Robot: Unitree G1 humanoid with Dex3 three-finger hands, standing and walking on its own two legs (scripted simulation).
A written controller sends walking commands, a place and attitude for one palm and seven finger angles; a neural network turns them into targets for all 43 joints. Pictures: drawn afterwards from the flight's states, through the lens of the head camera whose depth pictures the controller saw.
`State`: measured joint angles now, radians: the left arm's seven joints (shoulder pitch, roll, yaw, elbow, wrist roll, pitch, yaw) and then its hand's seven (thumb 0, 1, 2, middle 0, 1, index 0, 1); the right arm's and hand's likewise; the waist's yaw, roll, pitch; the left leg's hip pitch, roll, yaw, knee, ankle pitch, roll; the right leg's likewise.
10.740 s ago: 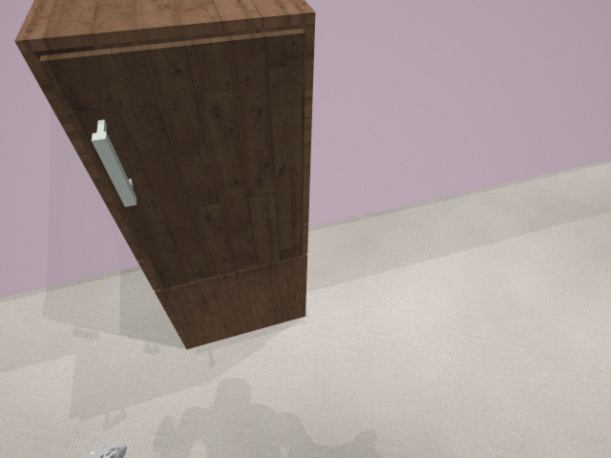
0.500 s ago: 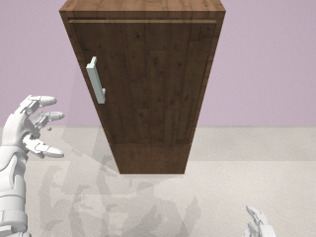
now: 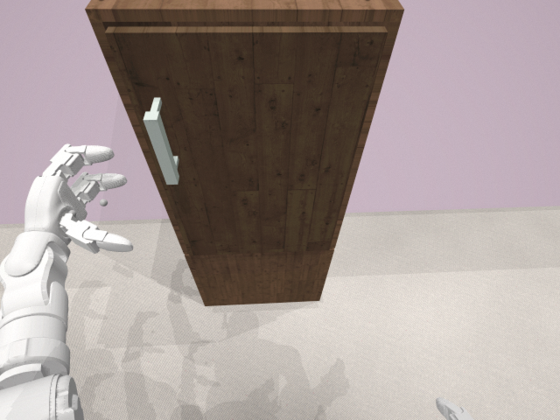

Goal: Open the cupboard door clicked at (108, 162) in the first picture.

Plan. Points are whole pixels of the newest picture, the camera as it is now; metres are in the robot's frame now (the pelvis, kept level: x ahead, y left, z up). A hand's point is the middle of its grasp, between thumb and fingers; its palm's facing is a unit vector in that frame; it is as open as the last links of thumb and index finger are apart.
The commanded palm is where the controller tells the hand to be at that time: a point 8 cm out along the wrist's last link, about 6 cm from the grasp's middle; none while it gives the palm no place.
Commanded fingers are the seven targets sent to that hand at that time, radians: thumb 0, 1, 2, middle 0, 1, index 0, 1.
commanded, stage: move the hooked fingers beside the handle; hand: left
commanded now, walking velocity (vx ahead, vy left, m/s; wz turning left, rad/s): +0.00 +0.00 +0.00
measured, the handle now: (165, 143) +0.53 +0.21 +0.08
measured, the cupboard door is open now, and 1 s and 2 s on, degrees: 0 0 0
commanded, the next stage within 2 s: none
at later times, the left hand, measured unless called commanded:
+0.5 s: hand (115, 178) +0.43 +0.26 +0.10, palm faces +0.07 -1.00 +0.00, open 14.0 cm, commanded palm +0.41 +0.31 +0.09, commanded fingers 0.00 -0.50 0.30 -0.30 -1.20 -0.30 -1.20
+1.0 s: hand (127, 157) +0.48 +0.26 +0.09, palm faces +0.07 -1.00 -0.01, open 14.0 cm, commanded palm +0.45 +0.31 +0.09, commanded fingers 0.00 -0.50 0.30 -0.30 -1.20 -0.30 -1.20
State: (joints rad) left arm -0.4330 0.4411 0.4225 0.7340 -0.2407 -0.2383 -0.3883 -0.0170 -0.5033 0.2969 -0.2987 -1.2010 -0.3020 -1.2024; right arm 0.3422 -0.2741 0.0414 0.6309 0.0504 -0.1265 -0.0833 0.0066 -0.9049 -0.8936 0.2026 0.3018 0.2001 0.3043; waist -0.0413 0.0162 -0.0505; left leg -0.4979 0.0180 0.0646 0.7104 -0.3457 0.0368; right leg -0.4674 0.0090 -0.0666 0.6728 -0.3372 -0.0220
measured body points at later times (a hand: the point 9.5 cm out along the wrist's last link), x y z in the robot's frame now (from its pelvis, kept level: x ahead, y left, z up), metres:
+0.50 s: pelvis -0.01 +0.01 -0.01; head +0.06 +0.02 +0.44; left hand +0.42 +0.31 +0.10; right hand +0.06 -0.26 -0.11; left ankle +0.01 +0.09 -0.72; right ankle +0.00 -0.11 -0.72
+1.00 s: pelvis +0.00 +0.00 -0.01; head +0.10 +0.02 +0.42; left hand +0.47 +0.31 +0.09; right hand +0.00 -0.27 -0.12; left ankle +0.01 +0.09 -0.72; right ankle +0.00 -0.11 -0.72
